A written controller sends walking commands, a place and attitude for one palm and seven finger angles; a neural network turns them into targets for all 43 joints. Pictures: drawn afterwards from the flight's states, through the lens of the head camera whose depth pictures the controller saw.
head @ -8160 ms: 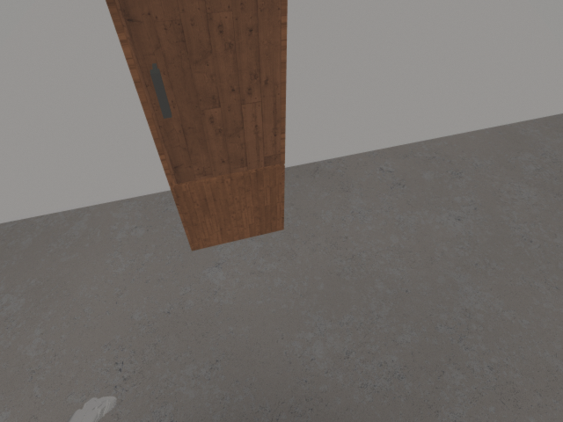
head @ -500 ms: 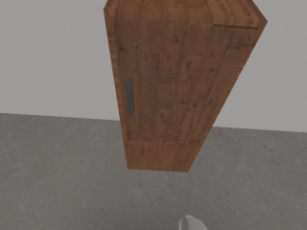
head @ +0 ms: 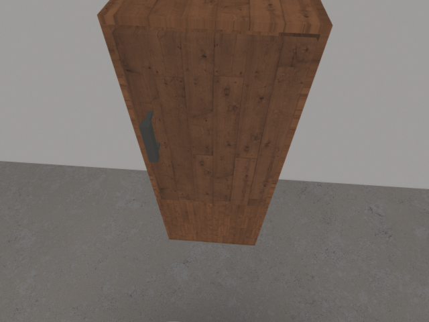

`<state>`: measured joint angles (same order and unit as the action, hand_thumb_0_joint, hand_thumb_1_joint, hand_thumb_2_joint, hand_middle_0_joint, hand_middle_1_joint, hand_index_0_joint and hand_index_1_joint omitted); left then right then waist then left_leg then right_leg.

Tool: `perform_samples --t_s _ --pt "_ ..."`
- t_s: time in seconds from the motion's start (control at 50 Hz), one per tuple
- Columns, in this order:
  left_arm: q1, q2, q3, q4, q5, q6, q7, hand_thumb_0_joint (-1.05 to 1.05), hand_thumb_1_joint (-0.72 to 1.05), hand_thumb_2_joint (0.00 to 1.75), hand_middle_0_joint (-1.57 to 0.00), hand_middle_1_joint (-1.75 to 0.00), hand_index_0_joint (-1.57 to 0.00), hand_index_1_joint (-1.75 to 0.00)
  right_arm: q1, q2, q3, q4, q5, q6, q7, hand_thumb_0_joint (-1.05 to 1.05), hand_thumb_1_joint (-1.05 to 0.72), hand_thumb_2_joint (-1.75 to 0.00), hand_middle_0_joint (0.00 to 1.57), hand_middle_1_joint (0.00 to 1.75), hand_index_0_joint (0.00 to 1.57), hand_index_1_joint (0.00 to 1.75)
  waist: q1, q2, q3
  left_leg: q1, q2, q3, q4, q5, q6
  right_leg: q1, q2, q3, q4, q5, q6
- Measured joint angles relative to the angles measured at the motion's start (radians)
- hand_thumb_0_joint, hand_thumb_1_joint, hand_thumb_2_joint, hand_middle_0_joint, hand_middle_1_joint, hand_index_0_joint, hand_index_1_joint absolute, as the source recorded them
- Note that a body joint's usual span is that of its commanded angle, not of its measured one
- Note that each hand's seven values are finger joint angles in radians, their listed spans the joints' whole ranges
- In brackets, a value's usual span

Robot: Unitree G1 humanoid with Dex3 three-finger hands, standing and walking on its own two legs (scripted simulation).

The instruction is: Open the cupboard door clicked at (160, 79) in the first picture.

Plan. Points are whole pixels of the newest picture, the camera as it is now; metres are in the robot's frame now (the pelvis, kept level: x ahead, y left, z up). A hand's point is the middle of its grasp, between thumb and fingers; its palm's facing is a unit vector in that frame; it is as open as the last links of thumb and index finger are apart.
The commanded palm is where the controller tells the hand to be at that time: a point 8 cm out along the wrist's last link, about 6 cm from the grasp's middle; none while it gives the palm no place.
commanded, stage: come to a stop and stand still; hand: left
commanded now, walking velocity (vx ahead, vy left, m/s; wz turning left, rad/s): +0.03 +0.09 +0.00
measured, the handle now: (152, 136) +0.51 +0.20 +0.01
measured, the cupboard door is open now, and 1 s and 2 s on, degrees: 0 0 0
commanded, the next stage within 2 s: look again from close up in 1.04 s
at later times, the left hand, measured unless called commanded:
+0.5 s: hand out of the picture -0.05 +0.18 -0.16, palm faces +0.02 -0.98 -0.19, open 7.4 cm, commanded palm none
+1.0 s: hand out of the picture -0.06 +0.11 -0.17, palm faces +0.08 -0.99 -0.12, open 7.4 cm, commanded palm none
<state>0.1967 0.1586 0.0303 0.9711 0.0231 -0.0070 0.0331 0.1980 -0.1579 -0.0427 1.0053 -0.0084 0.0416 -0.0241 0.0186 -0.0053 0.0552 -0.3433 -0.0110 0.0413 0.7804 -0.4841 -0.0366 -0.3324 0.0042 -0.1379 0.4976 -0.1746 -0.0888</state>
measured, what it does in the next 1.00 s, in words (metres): steps on the spot: left foot, then right foot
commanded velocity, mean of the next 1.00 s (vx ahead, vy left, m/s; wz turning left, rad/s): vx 0.04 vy -0.03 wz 0.00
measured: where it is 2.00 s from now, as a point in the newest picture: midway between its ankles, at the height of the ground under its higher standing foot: outside the picture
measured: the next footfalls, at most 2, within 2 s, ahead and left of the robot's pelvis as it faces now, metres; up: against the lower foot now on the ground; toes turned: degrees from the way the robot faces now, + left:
left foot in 0.12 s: +0.01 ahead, +0.12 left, +0.00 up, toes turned +5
right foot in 0.52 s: -0.05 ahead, -0.09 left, +0.00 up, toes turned -3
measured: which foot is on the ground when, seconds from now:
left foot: up 0.00-0.10, down 0.12-1.00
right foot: down 0.00-0.18, up 0.20-0.50, down 0.52-1.00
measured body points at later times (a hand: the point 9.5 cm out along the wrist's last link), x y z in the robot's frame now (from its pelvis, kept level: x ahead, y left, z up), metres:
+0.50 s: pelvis -0.04 +0.01 +0.01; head -0.03 +0.00 +0.46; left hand -0.05 +0.23 -0.15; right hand -0.08 -0.20 -0.16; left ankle -0.03 +0.12 -0.73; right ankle -0.09 -0.09 -0.73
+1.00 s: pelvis -0.02 -0.03 +0.01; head -0.01 -0.03 +0.46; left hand -0.06 +0.16 -0.16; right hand -0.03 -0.24 -0.16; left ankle -0.03 +0.12 -0.73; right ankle -0.09 -0.09 -0.73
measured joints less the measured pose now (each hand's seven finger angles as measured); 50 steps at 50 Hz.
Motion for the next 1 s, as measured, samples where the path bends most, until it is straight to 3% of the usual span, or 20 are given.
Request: perform_samples --t_s 0.08,0.14,0.2,0.32,0.38,0.46,0.54,0.62,0.68,0.78,1.0 --pt "0.024 0.014 0.009 0.015 0.002 0.015 -0.002 0.0 0.91 0.9 -0.2 -0.3 -0.2 -0.3 -0.014 0.006 0.002 -0.021 0.0 -0.008 0.007 0.0 -0.92 -0.9 0.2 0.3 0.2 0.3 0.015 -0.019 -0.01 0.049 -0.003 -0.004 -0.102 0.05 0.016 -0.012 -0.016 0.001 -0.001 0.021 0.009" --pt "0.049 0.029 0.019 0.036 -0.001 0.033 -0.002 0.0 0.91 0.9 -0.2 -0.3 -0.2 -0.3 0.005 0.013 0.005 -0.024 -0.002 -0.024 0.011 0.0 -0.92 -0.9 0.2 0.3 0.2 0.3 0.015 -0.033 -0.028 0.122 -0.002 0.003 -0.248 0.169 0.044 -0.021 -0.027 0.004 0.009 0.03 0.026" --pt "0.079 0.032 0.023 0.064 -0.005 0.051 -0.005 0.0 0.91 0.9 -0.2 -0.3 -0.2 -0.3 0.051 0.011 0.007 -0.018 -0.014 -0.028 0.005 -0.01 -0.93 -0.9 0.2 0.3 0.2 0.3 0.013 -0.035 -0.051 0.15 -0.011 0.015 -0.293 0.221 0.072 -0.018 -0.027 0.031 0.039 -0.089 0.063" --pt "0.131 0.015 0.021 0.085 0.008 0.04 -0.022 0.0 0.91 0.9 -0.19 -0.29 -0.2 -0.3 0.127 0.01 0.026 0.031 -0.019 -0.027 -0.002 0.0 -0.92 -0.9 0.2 0.3 0.2 0.3 0.002 -0.01 -0.084 0.17 -0.021 0.011 -0.379 0.27 0.091 -0.034 -0.018 0.102 0.327 -0.192 0.083" --pt "0.145 0.006 0.016 0.098 0.008 0.037 -0.025 0.0 0.91 0.9 -0.19 -0.29 -0.19 -0.3 0.145 0.024 0.03 0.047 -0.019 -0.038 -0.004 0.0 -0.91 -0.9 0.2 0.3 0.2 0.3 -0.007 -0.014 -0.082 0.162 -0.027 0.019 -0.406 0.29 0.088 -0.015 -0.026 0.109 0.368 -0.212 0.089" --pt "0.133 -0.014 0.004 0.114 0.001 0.034 -0.024 0.0 0.91 0.9 -0.19 -0.29 -0.19 -0.3 0.159 0.037 0.03 0.061 -0.023 -0.051 -0.006 0.0 -0.91 -0.9 0.2 0.3 0.2 0.3 -0.037 -0.003 -0.061 0.137 -0.022 0.02 -0.409 0.304 0.076 0.054 -0.031 0.102 0.232 -0.274 0.091" --pt "0.109 -0.035 -0.005 0.122 -0.002 0.006 -0.012 0.01 0.92 0.9 -0.19 -0.29 -0.2 -0.3 0.171 0.04 0.029 0.094 -0.01 -0.049 -0.004 0.0 -0.9 -0.9 0.2 0.3 0.2 0.3 -0.039 0.011 -0.036 0.092 -0.002 0.021 -0.323 0.267 0.048 0.155 -0.02 0.097 -0.009 -0.154 0.074" --pt "0.116 -0.044 -0.015 0.138 -0.009 -0.014 -0.007 0.01 0.93 0.9 -0.19 -0.3 -0.2 -0.3 0.183 0.038 0.032 0.134 -0.01 -0.034 -0.002 0.0 -0.9 -0.9 0.2 0.3 0.2 0.3 -0.045 0.032 -0.037 0.082 0.033 0.007 -0.245 0.164 0.039 0.198 0.013 0.064 -0.034 -0.152 0.034" --pt "0.123 -0.051 -0.02 0.148 -0.014 -0.023 -0.002 0.01 0.93 0.9 -0.19 -0.3 -0.2 -0.3 0.174 0.038 0.034 0.151 -0.007 -0.036 -0.008 0.0 -0.9 -0.9 0.2 0.3 0.2 0.3 -0.039 0.028 -0.036 0.095 0.055 0.001 -0.255 0.229 0.034 0.221 0.033 0.05 -0.044 -0.157 0.023" --pt "0.126 -0.065 -0.027 0.17 -0.019 -0.013 -0.002 0.01 0.92 0.9 -0.19 -0.3 -0.2 -0.3 0.135 0.048 0.038 0.163 -0.004 -0.045 -0.02 0.0 -0.91 -0.9 0.2 0.3 0.2 0.3 -0.028 -0.003 -0.032 0.131 0.063 0.001 -0.289 0.23 0.002 0.243 0.04 0.05 -0.05 -0.167 0.019" --pt "0.14 -0.083 -0.029 0.176 -0.015 -0.013 0.002 0.0 0.91 0.9 -0.2 -0.3 -0.2 -0.3 0.076 0.034 0.034 0.152 -0.001 -0.049 -0.035 0.01 -0.93 -0.9 0.2 0.3 0.2 0.3 -0.009 -0.004 -0.021 0.161 0.065 0.011 -0.334 0.243 -0.002 0.269 0.044 0.06 -0.093 -0.15 0.019"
